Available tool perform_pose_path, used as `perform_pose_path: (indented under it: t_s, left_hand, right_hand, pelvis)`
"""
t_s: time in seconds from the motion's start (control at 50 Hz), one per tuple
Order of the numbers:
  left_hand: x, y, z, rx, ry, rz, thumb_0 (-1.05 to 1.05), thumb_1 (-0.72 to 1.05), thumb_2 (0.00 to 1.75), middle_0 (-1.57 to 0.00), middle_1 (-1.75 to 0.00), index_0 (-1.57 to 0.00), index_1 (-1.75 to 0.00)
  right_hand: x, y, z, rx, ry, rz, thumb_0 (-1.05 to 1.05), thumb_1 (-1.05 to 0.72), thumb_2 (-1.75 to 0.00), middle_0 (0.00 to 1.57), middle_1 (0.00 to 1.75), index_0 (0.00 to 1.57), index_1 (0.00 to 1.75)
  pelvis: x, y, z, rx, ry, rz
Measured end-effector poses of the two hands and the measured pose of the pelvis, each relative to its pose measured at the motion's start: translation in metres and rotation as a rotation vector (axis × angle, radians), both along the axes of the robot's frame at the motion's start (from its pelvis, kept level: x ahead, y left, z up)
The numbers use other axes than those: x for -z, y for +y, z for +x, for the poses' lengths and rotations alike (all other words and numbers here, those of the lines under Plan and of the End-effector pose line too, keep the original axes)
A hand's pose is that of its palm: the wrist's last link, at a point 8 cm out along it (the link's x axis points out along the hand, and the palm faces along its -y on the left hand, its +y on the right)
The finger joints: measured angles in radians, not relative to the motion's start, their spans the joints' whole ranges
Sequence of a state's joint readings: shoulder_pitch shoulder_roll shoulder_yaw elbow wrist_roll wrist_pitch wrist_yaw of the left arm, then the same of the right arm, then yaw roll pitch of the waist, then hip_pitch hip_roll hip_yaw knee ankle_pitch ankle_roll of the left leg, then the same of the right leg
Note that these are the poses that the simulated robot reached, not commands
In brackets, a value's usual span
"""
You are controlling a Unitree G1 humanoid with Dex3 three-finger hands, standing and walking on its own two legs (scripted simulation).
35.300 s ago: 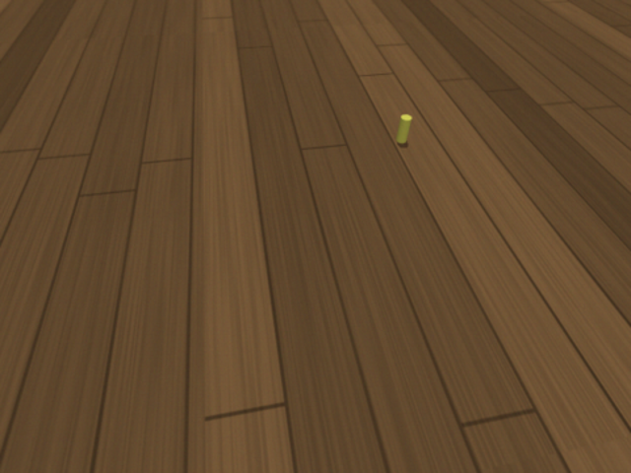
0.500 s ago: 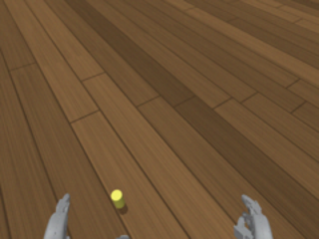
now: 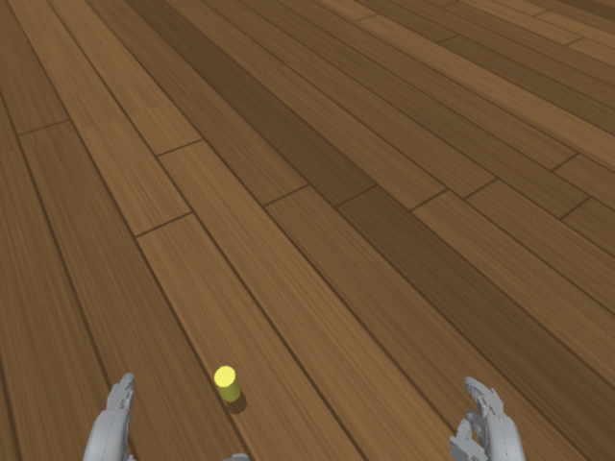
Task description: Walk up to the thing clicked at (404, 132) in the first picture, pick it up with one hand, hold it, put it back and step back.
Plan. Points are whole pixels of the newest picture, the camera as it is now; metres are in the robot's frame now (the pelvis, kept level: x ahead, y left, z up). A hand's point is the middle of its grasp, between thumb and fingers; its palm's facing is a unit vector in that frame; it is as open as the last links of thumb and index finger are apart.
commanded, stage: home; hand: left
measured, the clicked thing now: (228, 384) +0.42 +0.21 -0.65
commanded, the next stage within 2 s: stand in 0.08 s
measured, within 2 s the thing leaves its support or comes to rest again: neither
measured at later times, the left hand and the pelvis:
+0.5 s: hand (158, 450) +0.16 +0.18 -0.06, palm faces +0.11 -0.95 -0.29, open 12.7 cm; pelvis +0.00 +0.00 +0.00, yaw +0 degrees
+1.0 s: hand out of the picture +0.06 +0.26 -0.11, palm faces -0.01 -0.93 -0.36, open 7.4 cm; pelvis -0.01 +0.01 +0.04, yaw +0 degrees
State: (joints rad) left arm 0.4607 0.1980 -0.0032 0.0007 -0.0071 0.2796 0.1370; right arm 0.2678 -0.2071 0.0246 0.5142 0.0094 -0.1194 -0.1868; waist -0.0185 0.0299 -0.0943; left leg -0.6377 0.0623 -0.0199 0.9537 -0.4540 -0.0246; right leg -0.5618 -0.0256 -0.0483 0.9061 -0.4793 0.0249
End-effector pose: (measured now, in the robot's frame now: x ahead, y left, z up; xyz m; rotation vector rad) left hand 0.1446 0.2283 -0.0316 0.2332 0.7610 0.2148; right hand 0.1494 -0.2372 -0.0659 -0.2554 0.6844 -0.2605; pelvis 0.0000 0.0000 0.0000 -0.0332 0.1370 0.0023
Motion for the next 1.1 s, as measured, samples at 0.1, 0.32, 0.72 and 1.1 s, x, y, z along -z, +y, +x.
perform_pose_path:
  t_s: [0.1, 0.32, 0.72, 1.1]
  left_hand:
    - [0.000, 0.000, -0.001, 0.000, -0.002, 0.001, -0.01, -0.57, 0.04, -0.05, -0.04, -0.05, -0.04]
    - [0.000, 0.001, -0.002, 0.002, -0.005, 0.002, -0.01, -0.46, 0.15, -0.11, -0.13, -0.11, -0.13]
    - [0.036, 0.034, -0.017, 0.106, 0.120, 0.049, 0.01, 0.73, 0.87, -0.20, -0.29, -0.20, -0.29]
    - [0.043, 0.070, -0.103, -0.029, 0.442, 0.040, 0.01, 0.90, 0.90, -0.20, -0.30, -0.20, -0.30]
  right_hand:
    - [0.000, 0.001, 0.000, 0.001, -0.006, -0.001, 0.01, -0.90, -0.90, 0.21, 0.30, 0.20, 0.30]
    - [-0.001, 0.002, -0.003, 0.000, -0.011, 0.002, 0.01, -0.90, -0.90, 0.21, 0.30, 0.20, 0.30]
    - [0.017, -0.019, -0.026, -0.129, 0.277, -0.025, 0.01, -0.90, -0.90, 0.21, 0.30, 0.20, 0.30]
    - [0.010, -0.032, -0.087, -0.018, 0.498, 0.022, 0.01, -0.91, -0.90, 0.21, 0.30, 0.20, 0.30]
  pelvis:
    - [0.000, 0.001, 0.000, 0.001, -0.004, 0.000]
    - [0.000, 0.002, -0.003, 0.002, -0.006, 0.000]
    - [-0.011, 0.002, -0.011, 0.002, -0.100, 0.034]
    - [-0.043, 0.010, -0.009, 0.003, -0.181, 0.033]
